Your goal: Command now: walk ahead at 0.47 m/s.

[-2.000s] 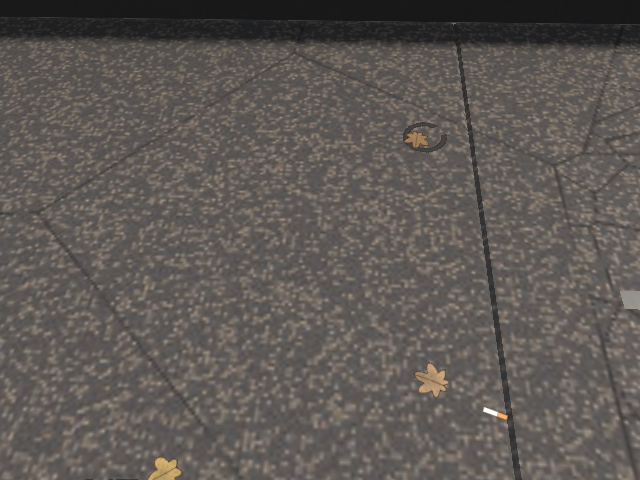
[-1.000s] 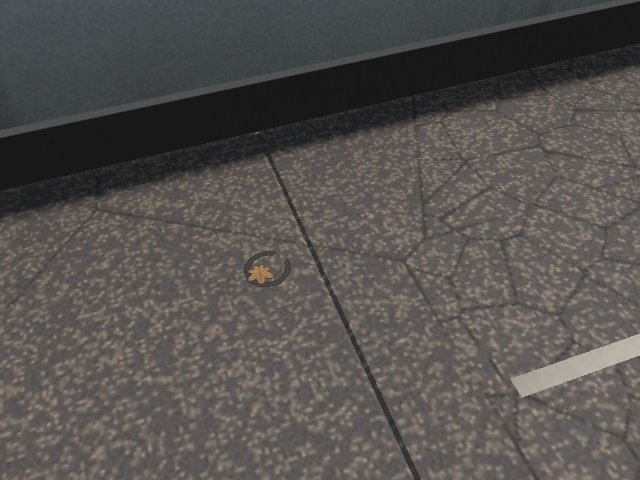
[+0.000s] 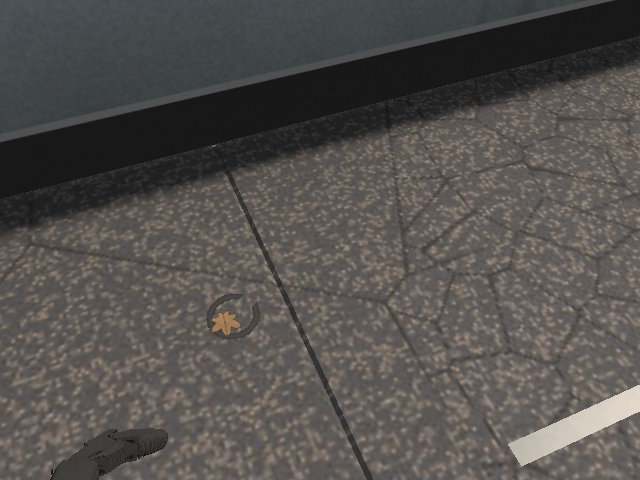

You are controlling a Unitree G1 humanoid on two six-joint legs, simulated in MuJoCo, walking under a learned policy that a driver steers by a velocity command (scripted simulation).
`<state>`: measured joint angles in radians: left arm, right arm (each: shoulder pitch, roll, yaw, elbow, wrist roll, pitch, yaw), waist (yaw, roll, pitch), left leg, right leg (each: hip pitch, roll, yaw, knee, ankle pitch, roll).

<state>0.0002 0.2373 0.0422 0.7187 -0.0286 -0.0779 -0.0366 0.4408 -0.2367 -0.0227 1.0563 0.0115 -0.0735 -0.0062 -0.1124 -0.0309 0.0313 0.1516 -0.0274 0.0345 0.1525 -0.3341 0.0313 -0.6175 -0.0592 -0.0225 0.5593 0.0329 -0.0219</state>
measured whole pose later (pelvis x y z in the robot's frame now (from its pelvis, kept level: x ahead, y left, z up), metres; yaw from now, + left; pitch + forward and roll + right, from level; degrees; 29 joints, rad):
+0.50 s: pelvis +0.29 -0.02 +0.00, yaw +12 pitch +0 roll -3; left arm 0.30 0.26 0.07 0.94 0.00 -0.10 0.01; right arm 0.13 -0.26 -0.06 0.84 0.02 -0.04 0.03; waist 0.06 0.03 0.02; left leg -0.68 0.12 -0.02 0.72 0.04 0.03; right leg 0.07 0.04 -0.25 0.20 -0.28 -0.02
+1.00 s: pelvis +0.56 +0.09 +0.01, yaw +28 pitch +2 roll +0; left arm 0.02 0.28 0.05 0.77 0.01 -0.10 -0.01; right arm 0.30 -0.27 -0.07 0.76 0.01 -0.04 -0.02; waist -0.06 -0.05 0.04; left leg -0.12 -0.11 -0.10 0.36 -0.27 0.08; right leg -0.62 -0.06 0.06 0.57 0.10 0.04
